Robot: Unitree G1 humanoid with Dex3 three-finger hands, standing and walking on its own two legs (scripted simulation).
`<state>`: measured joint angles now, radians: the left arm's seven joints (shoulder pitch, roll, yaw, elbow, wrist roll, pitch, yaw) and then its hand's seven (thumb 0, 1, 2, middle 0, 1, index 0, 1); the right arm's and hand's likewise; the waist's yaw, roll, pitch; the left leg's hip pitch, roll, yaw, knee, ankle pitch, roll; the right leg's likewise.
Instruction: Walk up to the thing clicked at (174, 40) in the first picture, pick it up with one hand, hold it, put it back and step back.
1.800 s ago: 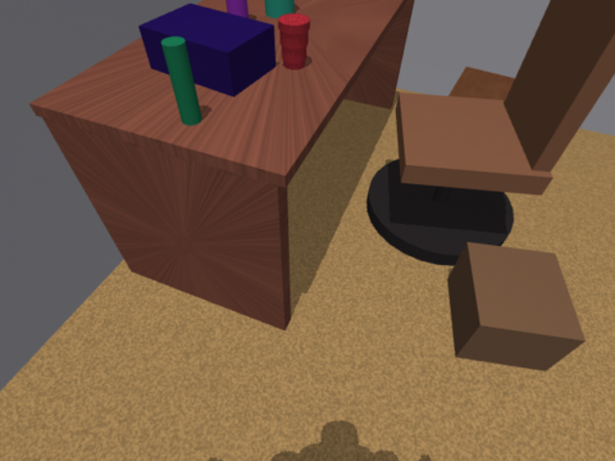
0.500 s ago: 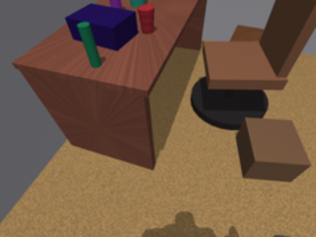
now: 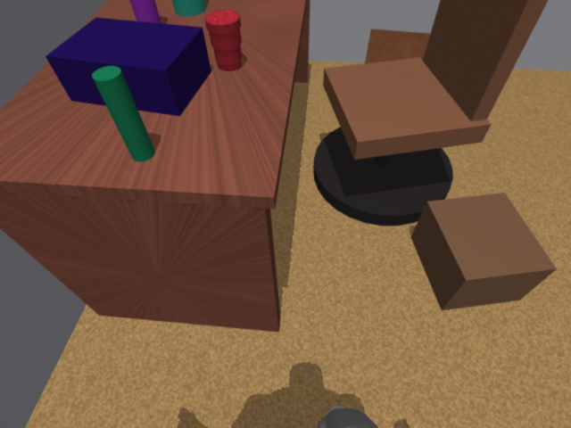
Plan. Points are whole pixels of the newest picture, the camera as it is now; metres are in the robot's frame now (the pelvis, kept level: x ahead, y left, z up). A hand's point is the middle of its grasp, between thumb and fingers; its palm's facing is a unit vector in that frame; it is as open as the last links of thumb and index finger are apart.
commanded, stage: walk up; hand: left
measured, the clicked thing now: (127, 117) +0.68 +0.25 +0.06
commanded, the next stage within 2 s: none
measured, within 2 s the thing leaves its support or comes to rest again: neither
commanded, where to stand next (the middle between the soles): +0.23 +0.13 m, yaw -12 degrees
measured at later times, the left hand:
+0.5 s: hand out of the picture +0.18 +0.46 -0.16, palm faces -0.16 -0.82 -0.54, open 7.4 cm
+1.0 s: hand (45, 339) +0.34 +0.42 -0.16, palm faces -0.30 -0.88 -0.38, open 7.4 cm
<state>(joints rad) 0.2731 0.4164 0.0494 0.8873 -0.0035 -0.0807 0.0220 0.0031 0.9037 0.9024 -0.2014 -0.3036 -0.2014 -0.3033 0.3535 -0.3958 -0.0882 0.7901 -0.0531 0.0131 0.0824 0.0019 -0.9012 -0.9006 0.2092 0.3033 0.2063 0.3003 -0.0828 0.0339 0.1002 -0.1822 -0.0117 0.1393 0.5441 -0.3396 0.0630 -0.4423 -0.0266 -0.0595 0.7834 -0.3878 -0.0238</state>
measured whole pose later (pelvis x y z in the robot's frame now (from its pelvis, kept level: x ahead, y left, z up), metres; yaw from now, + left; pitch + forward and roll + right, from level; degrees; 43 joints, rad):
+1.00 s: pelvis +0.16 +0.19 -0.02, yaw -14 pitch -2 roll +0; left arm 0.15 0.42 0.06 0.83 0.01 0.03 -0.01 0.00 0.90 0.90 -0.20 -0.30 -0.20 -0.30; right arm 0.29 -0.40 -0.04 0.81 -0.01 -0.04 -0.03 0.00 -0.90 -0.90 0.21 0.30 0.21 0.30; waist -0.04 -0.04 0.18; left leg -0.32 0.10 0.18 0.74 -0.37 0.02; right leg -0.42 0.00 0.03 0.87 -0.39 -0.05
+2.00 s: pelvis +0.18 +0.16 +0.01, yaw -13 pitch -2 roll +0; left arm 0.04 0.35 0.04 1.10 0.00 0.01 -0.02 0.00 0.90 0.90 -0.20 -0.30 -0.20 -0.30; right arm 0.11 -0.36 0.01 1.08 -0.01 -0.04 -0.01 0.00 -0.90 -0.90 0.21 0.30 0.20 0.30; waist 0.00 -0.01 0.05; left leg -0.15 0.04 -0.01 0.41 -0.23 -0.04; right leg -0.16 0.00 -0.03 0.42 -0.23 -0.01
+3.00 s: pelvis +0.17 +0.16 +0.02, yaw -12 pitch -2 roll +0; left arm 0.08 0.34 0.03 1.14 0.01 -0.01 -0.01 0.00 0.90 0.90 -0.20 -0.30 -0.20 -0.30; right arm 0.10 -0.35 0.01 1.12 -0.01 -0.01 -0.01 0.00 -0.90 -0.90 0.21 0.30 0.20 0.30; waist 0.00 0.01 0.06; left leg -0.12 0.03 -0.03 0.34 -0.18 -0.03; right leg -0.10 -0.01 -0.05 0.33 -0.19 -0.01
